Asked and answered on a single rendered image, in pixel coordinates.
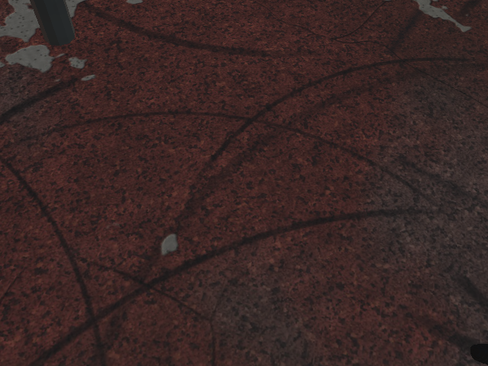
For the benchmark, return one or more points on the right robot hand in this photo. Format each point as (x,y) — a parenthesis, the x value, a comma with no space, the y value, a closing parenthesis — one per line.
(479,353)

